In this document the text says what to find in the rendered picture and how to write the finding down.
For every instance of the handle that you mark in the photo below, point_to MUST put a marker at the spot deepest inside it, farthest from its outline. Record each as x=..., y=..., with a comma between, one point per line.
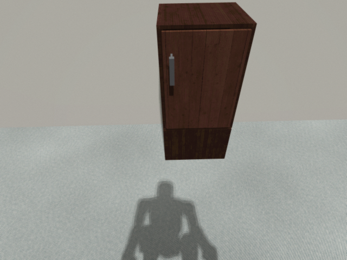
x=172, y=70

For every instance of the cupboard door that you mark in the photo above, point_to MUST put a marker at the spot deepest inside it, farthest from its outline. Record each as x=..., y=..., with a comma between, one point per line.
x=208, y=70

